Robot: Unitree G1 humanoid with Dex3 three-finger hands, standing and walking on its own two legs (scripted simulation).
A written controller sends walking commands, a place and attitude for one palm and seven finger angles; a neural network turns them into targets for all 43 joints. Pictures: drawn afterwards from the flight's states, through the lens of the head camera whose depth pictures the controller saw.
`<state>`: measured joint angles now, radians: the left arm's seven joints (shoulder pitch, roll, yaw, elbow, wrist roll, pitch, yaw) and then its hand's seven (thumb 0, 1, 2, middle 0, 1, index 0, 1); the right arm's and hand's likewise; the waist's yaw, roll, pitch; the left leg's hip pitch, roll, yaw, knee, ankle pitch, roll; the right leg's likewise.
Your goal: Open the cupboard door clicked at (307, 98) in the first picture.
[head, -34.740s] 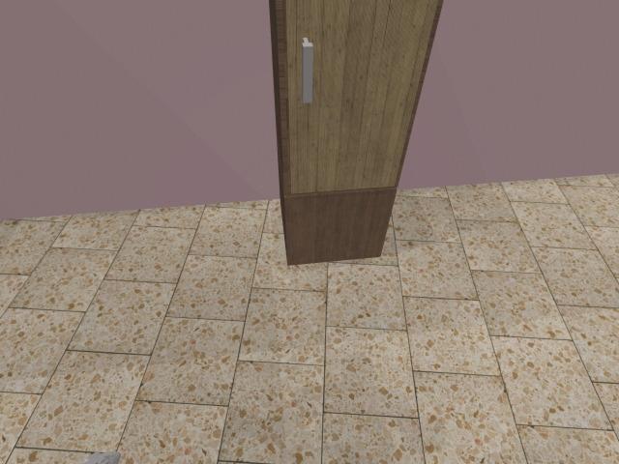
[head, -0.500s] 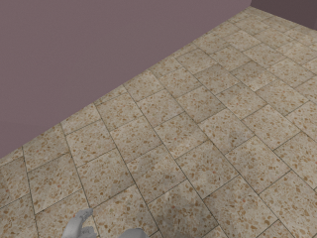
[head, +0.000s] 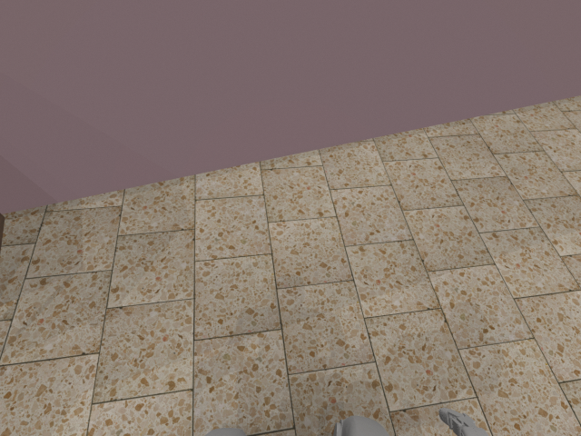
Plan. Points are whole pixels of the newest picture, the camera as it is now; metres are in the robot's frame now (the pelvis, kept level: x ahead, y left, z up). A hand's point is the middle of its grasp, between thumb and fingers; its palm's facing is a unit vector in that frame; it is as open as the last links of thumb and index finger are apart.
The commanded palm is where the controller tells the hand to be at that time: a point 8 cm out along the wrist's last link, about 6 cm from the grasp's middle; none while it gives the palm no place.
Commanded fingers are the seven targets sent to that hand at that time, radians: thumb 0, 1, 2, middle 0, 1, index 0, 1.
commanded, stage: turn to face it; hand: left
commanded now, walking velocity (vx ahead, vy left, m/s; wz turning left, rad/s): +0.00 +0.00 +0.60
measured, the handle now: out of the picture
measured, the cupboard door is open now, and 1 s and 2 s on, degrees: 46 46 46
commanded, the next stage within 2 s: take the last steps up to it in 1.72 s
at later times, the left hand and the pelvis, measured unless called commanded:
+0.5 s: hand out of the picture +0.07 +0.14 -0.14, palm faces +0.27 -0.92 -0.27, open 7.4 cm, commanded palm none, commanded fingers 0.00 0.90 0.90 -0.20 -0.30 -0.20 -0.30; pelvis +0.03 -0.07 +0.01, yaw +18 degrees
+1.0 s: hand out of the picture -0.03 +0.19 -0.16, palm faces +0.59 -0.76 -0.26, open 7.4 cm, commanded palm none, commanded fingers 0.00 0.90 0.90 -0.20 -0.30 -0.20 -0.30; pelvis +0.04 -0.03 +0.01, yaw +35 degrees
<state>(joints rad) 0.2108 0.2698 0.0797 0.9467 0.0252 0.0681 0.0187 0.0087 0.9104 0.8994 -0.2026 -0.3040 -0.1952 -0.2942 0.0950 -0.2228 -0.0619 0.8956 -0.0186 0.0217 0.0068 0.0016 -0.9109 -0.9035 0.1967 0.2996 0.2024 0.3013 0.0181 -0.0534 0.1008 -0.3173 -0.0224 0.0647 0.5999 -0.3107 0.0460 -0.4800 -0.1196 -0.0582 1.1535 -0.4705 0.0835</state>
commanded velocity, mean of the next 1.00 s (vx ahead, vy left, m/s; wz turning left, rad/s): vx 0.00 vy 0.00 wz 0.60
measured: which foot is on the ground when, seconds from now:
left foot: down 0.00-0.32, up 0.34-0.76, down 0.78-1.00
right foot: up 0.00-0.30, down 0.32-0.78, up 0.80-1.00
